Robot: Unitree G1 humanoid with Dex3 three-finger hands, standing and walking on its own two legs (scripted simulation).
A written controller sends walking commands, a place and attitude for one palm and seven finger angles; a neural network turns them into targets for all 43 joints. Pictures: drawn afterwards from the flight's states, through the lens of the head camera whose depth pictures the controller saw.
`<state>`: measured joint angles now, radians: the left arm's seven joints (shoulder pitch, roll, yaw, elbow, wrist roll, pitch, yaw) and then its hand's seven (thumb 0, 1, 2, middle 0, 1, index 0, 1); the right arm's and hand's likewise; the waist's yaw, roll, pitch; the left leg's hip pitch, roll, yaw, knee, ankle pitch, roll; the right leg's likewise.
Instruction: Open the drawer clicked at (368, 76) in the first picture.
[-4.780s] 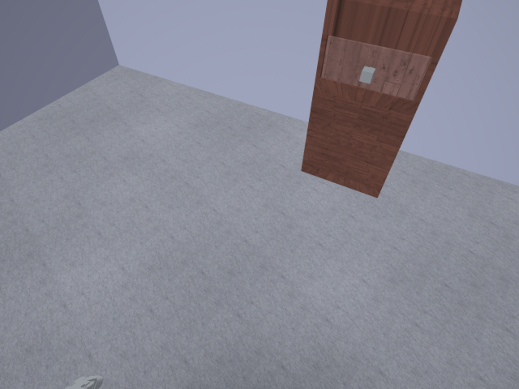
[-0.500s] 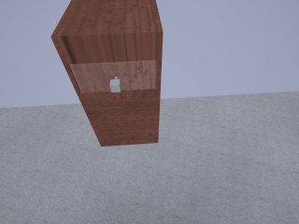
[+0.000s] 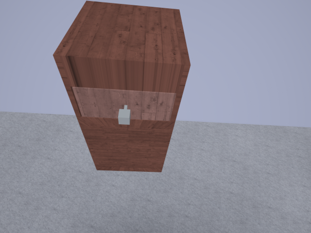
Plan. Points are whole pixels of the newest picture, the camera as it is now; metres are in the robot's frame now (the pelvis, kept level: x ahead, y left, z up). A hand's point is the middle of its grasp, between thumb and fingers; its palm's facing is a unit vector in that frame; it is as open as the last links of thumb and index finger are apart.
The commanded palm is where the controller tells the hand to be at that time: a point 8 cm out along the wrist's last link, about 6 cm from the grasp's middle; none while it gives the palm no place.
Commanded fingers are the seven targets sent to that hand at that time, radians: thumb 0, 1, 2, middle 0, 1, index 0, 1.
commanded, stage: come to a stop and stand still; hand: left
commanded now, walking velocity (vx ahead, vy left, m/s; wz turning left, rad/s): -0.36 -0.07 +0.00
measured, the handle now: (125, 113) +0.55 +0.16 -0.11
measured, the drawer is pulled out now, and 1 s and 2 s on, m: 0.00 0.00 0.00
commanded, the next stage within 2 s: look again from close up in 1.20 s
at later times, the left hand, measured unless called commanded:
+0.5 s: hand out of the picture +0.14 +0.14 -0.15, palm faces +0.05 -0.96 -0.29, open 7.4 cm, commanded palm none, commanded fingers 0.00 0.90 0.90 -0.20 -0.30 -0.20 -0.30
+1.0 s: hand out of the picture -0.02 +0.19 -0.18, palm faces +0.08 -0.98 -0.20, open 7.4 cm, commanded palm none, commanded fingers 0.00 0.90 0.90 -0.20 -0.30 -0.20 -0.30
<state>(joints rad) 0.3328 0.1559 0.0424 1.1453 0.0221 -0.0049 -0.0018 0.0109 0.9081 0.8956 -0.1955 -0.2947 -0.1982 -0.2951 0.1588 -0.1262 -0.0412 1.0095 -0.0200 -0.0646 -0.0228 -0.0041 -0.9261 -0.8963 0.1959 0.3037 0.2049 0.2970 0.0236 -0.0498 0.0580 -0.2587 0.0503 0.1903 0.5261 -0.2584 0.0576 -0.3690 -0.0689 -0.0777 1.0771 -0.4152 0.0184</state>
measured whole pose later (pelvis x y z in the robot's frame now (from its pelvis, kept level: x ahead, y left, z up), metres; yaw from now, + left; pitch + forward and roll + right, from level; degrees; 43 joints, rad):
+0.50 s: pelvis +0.04 -0.06 +0.00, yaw +2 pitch -1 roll +2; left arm 0.11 0.15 0.04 0.96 0.02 0.02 0.04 0.01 0.90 0.90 -0.20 -0.30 -0.20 -0.30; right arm 0.17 -0.23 -0.09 1.04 -0.02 0.08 -0.01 0.01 -0.91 -0.90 0.19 0.30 0.20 0.30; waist -0.01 0.06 0.12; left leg -0.44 -0.01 -0.01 1.20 -0.43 -0.06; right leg -0.32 -0.08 -0.12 0.54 -0.20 -0.04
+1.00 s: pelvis +0.00 +0.00 +0.00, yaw +1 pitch +1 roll +1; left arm 0.29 0.20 0.03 1.10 0.01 0.03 0.02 0.01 0.91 0.90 -0.19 -0.29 -0.20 -0.29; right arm 0.26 -0.14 -0.01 1.09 -0.01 0.01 -0.03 0.01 -0.93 -0.90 0.20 0.30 0.21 0.30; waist 0.02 -0.04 0.02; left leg -0.14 -0.02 0.06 0.41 -0.28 0.03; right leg -0.24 -0.06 -0.03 0.54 -0.28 0.03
